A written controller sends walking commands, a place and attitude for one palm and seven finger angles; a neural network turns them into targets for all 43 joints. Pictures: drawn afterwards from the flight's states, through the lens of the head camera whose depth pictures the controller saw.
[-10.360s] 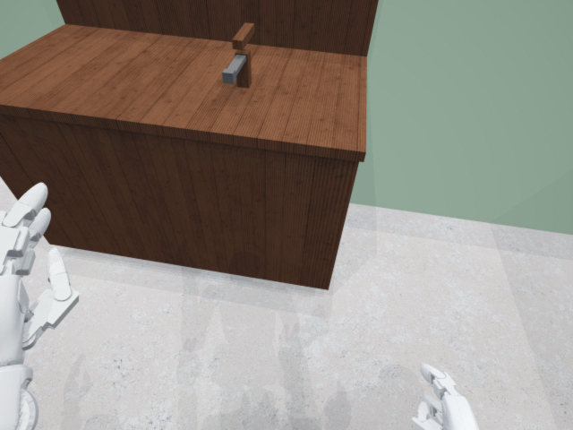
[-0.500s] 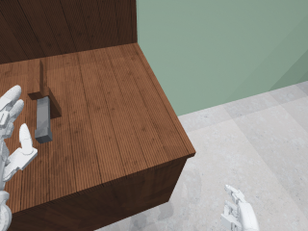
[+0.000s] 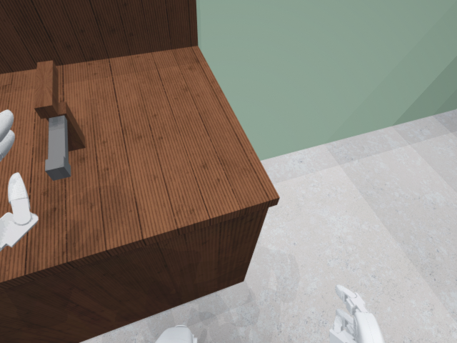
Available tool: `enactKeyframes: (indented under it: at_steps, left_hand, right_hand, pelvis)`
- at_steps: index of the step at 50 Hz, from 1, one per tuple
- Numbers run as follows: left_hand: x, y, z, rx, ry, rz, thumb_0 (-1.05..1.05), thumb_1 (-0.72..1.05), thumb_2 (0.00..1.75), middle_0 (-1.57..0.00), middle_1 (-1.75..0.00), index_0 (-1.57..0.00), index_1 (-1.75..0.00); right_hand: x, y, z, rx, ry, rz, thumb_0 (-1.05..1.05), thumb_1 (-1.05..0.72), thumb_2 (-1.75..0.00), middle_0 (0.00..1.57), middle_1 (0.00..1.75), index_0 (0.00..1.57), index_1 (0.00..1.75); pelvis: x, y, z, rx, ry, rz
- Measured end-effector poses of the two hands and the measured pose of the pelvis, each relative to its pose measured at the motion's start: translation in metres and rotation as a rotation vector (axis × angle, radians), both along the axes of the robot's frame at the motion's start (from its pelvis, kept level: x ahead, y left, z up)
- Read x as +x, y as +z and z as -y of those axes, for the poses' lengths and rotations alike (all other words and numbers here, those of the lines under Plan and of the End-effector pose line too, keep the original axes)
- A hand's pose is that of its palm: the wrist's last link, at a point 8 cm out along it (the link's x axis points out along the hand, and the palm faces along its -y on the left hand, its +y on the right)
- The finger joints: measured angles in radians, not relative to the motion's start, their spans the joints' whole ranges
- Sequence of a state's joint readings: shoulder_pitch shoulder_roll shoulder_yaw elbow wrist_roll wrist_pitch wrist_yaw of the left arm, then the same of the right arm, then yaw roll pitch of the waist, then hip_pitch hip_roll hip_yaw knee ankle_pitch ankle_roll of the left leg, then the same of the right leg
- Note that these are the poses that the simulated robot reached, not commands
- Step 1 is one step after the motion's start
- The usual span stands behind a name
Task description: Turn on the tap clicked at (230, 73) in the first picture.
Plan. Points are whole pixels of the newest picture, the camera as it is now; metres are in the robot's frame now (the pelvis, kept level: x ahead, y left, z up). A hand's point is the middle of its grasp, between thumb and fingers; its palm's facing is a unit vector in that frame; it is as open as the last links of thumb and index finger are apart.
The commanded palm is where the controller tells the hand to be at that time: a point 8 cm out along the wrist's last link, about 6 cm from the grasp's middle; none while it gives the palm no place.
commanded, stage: shuffle to correct the standing spot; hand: left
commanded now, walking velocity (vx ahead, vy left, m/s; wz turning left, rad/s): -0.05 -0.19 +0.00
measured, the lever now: (58, 168) +0.35 +0.33 +0.08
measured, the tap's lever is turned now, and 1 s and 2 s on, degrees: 0 0 0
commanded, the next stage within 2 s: come to a stop and stand still in 0.38 s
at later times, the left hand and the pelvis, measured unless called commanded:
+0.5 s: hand (71, 238) +0.19 +0.20 +0.18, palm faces +0.33 -0.81 -0.49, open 7.4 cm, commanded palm +0.13 +0.24 +0.19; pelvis -0.02 -0.04 +0.00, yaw +1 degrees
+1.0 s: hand (18, 203) +0.22 +0.26 +0.20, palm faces +0.49 -0.74 -0.45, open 7.4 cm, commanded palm +0.14 +0.25 +0.19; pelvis -0.02 -0.03 +0.01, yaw -1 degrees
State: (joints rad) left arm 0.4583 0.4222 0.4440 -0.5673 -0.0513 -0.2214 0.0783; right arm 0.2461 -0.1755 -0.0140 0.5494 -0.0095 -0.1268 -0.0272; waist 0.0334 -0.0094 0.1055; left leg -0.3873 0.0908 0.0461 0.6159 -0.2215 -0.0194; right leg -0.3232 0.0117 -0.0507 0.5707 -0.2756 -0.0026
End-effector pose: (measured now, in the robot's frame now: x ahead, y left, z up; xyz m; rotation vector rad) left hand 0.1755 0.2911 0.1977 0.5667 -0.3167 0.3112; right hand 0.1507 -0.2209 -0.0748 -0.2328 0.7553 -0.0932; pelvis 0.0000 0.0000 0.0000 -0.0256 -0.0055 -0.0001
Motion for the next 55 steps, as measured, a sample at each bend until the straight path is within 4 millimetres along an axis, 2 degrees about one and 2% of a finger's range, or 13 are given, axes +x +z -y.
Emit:
enactKeyframes:
  at_steps: [6, 12, 18, 22, 28, 32, 35, 41, 45, 48, 51, 53, 55]
  left_hand:
    - [-0.006, -0.006, 0.018, -0.085, -0.059, 0.029, 0.02, 0.89, 0.9, -0.21, -0.3, -0.21, -0.3]
    - [-0.002, -0.021, 0.013, -0.097, -0.068, -0.01, 0.01, 0.89, 0.9, -0.21, -0.3, -0.21, -0.3]
    - [-0.007, 0.003, 0.027, -0.063, -0.066, -0.003, 0.02, 0.89, 0.9, -0.21, -0.3, -0.21, -0.3]
    - [-0.016, 0.012, 0.045, 0.006, -0.067, 0.009, 0.02, 0.89, 0.9, -0.21, -0.3, -0.2, -0.3]
    - [-0.02, -0.006, 0.055, -0.042, -0.013, -0.028, 0.01, 0.89, 0.9, -0.21, -0.3, -0.21, -0.3]
    - [-0.02, -0.021, 0.059, -0.117, 0.019, -0.051, 0.01, 0.89, 0.9, -0.21, -0.3, -0.21, -0.3]
    - [-0.019, -0.019, 0.064, -0.126, 0.029, -0.038, 0.02, 0.89, 0.9, -0.21, -0.3, -0.21, -0.3]
    - [-0.016, 0.005, 0.064, -0.058, 0.02, 0.026, 0.02, 0.89, 0.89, -0.22, -0.3, -0.21, -0.3]
    - [-0.015, 0.003, 0.05, -0.047, 0.037, 0.003, 0.01, 0.89, 0.89, -0.21, -0.3, -0.21, -0.3]
    - [-0.004, 0.015, 0.018, 0.064, 0.057, 0.054, 0.01, 0.88, 0.89, -0.22, -0.3, -0.21, -0.3]
    - [0.002, 0.014, -0.008, -0.006, 0.107, 0.118, 0.01, 0.88, 0.89, -0.22, -0.3, -0.21, -0.3]
    - [0.003, 0.006, -0.006, -0.078, 0.087, 0.12, 0.02, 0.89, 0.9, -0.21, -0.3, -0.21, -0.3]
    - [0.001, -0.005, 0.009, -0.135, 0.024, 0.095, 0.02, 0.89, 0.9, -0.21, -0.3, -0.2, -0.3]
  right_hand:
    - [-0.012, -0.001, -0.001, 0.034, -0.009, 0.004, 0.01, -0.9, -0.9, 0.21, 0.3, 0.2, 0.3]
    - [-0.025, 0.01, 0.01, -0.027, -0.056, 0.013, 0.01, -0.91, -0.9, 0.21, 0.3, 0.2, 0.3]
    - [-0.035, 0.021, 0.022, 0.001, -0.029, -0.011, 0.01, -0.91, -0.9, 0.21, 0.3, 0.2, 0.3]
    - [-0.034, 0.014, 0.037, 0.031, -0.023, 0.01, 0.01, -0.9, -0.9, 0.21, 0.3, 0.2, 0.3]
    - [-0.034, -0.005, 0.065, 0.037, -0.065, -0.011, 0.01, -0.91, -0.9, 0.21, 0.3, 0.2, 0.3]
    - [-0.037, 0.0, 0.077, -0.003, -0.092, -0.014, 0.01, -0.91, -0.9, 0.21, 0.3, 0.2, 0.3]
    - [-0.034, 0.005, 0.08, -0.022, -0.082, -0.005, 0.01, -0.91, -0.9, 0.2, 0.3, 0.2, 0.3]
    - [-0.02, 0.004, 0.074, -0.006, -0.058, 0.013, 0.01, -0.91, -0.9, 0.2, 0.3, 0.2, 0.3]
    - [-0.012, 0.005, 0.062, 0.009, -0.068, 0.024, 0.01, -0.91, -0.9, 0.2, 0.3, 0.2, 0.3]
    - [-0.011, 0.004, 0.049, -0.013, -0.004, 0.019, 0.01, -0.91, -0.9, 0.2, 0.3, 0.2, 0.3]
    - [-0.013, 0.011, 0.033, -0.004, 0.024, 0.033, 0.01, -0.91, -0.9, 0.2, 0.3, 0.2, 0.3]
    - [-0.014, 0.016, 0.024, 0.009, 0.026, 0.064, 0.01, -0.91, -0.9, 0.21, 0.3, 0.2, 0.3]
    - [-0.014, 0.021, 0.015, 0.022, 0.029, 0.096, 0.01, -0.91, -0.9, 0.21, 0.3, 0.2, 0.3]
  pelvis:
    - [-0.009, -0.002, 0.004, -0.016, 0.008, 0.022]
    - [-0.016, -0.002, 0.005, 0.021, -0.019, 0.023]
    - [-0.023, 0.012, 0.019, -0.029, -0.015, 0.022]
    - [-0.021, 0.006, 0.033, -0.023, -0.002, 0.013]
    - [-0.021, -0.002, 0.051, -0.032, 0.022, 0.033]
    - [-0.018, 0.0, 0.055, 0.001, 0.009, 0.043]
    - [-0.016, 0.003, 0.056, 0.008, 0.017, 0.043]
    - [-0.016, 0.005, 0.052, 0.003, 0.028, 0.031]
    - [-0.014, 0.006, 0.043, 0.017, 0.015, 0.028]
    - [-0.019, 0.005, 0.038, 0.014, 0.003, 0.023]
    - [-0.023, 0.007, 0.029, 0.027, -0.02, 0.031]
    - [-0.024, 0.008, 0.02, 0.027, -0.034, 0.036]
    - [-0.026, 0.008, 0.013, 0.025, -0.04, 0.041]
